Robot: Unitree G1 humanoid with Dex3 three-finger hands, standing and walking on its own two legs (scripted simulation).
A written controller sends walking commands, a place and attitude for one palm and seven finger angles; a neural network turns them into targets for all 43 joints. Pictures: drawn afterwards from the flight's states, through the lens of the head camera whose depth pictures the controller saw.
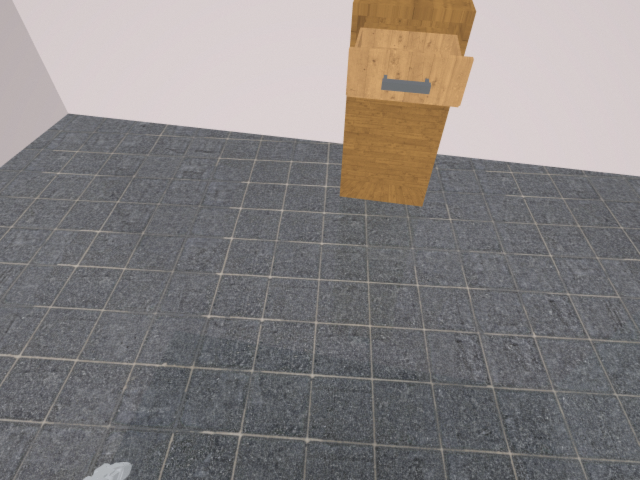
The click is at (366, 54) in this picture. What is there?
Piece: drawer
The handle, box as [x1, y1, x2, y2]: [381, 75, 430, 93]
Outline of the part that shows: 382,79 381,89 428,93 430,88 430,83 428,82 428,79 425,79 424,82 387,79 386,75 384,75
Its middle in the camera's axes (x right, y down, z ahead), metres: +0.25 -0.46 +1.14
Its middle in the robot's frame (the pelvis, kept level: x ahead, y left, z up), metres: +1.17 -0.19 -0.03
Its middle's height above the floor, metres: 0.74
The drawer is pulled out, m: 0.30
